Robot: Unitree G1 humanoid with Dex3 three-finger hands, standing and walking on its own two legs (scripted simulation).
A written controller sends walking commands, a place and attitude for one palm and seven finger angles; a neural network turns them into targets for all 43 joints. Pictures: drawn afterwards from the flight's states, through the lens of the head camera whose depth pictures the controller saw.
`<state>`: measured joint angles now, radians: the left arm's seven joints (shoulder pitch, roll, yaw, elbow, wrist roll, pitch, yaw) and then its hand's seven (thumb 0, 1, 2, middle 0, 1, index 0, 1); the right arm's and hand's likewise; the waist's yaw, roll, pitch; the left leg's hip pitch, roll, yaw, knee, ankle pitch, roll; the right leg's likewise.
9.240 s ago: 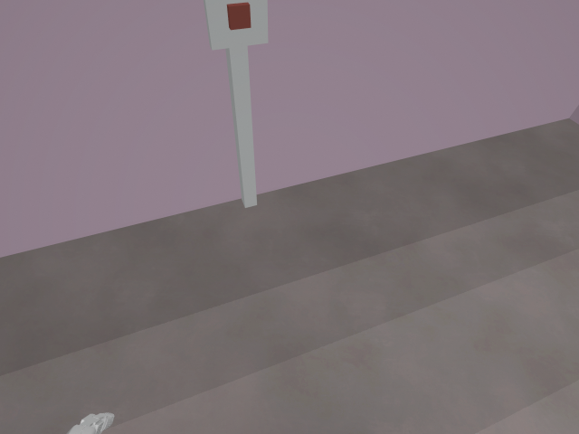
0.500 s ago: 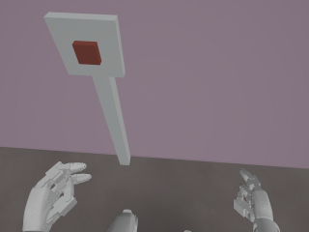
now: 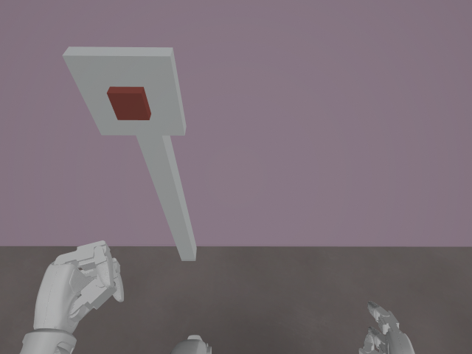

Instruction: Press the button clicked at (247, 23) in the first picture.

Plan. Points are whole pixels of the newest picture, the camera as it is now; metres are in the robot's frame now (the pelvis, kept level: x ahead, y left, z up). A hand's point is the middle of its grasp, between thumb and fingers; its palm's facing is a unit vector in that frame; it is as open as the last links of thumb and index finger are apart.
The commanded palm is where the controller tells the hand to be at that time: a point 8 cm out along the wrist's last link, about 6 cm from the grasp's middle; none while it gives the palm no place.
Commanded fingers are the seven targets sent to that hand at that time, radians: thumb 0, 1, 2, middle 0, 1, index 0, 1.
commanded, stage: raise the hand and make a fist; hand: left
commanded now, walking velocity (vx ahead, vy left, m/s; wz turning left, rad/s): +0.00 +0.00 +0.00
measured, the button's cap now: (130, 102) +0.52 +0.23 +0.14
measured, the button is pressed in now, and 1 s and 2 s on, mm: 0 0 0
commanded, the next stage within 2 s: aim a knuckle at the button in 1.00 s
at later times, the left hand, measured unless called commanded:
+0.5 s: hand (81, 259) +0.22 +0.22 +0.12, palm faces +0.06 -1.00 -0.06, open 3.1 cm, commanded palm +0.19 +0.27 +0.13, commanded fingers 0.00 0.90 0.90 -1.30 -1.50 -1.30 -1.50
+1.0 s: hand (93, 248) +0.23 +0.20 +0.13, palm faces +0.07 -1.00 -0.05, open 3.1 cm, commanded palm +0.20 +0.26 +0.13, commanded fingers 0.00 0.90 0.90 -1.30 -1.50 -1.30 -1.50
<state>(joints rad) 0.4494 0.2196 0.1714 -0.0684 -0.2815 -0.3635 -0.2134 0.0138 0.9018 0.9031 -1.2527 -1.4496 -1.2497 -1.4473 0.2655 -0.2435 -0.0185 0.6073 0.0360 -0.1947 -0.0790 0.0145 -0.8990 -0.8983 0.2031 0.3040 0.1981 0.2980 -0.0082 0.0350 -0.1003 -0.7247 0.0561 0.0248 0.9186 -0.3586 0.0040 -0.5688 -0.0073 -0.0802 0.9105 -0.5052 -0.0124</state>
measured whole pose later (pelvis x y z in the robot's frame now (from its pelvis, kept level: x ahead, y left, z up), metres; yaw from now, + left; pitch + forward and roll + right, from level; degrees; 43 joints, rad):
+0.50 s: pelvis +0.00 +0.01 +0.02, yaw +1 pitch +4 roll -2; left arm 0.34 0.27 0.21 -0.12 -0.30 -0.17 -0.24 0.01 0.90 0.90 -1.30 -1.50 -1.30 -1.50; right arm 0.23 -0.22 0.06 0.57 0.05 -0.20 -0.07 0.01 -0.90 -0.90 0.21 0.30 0.20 0.30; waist 0.02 0.05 -0.08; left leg -0.55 0.04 0.02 0.79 -0.31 0.02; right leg -0.37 -0.02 -0.09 0.74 -0.44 0.00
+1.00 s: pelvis +0.01 -0.01 +0.03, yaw +1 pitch +3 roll -1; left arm 0.30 0.26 0.23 -0.08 -0.31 -0.16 -0.24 0.01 0.90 0.90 -1.30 -1.50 -1.30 -1.50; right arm 0.25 -0.25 0.04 0.60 0.06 -0.23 -0.08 0.01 -0.90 -0.90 0.20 0.30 0.20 0.30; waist 0.01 0.05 -0.07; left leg -0.47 0.05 0.02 0.70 -0.28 0.00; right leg -0.31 0.00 -0.09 0.68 -0.42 -0.02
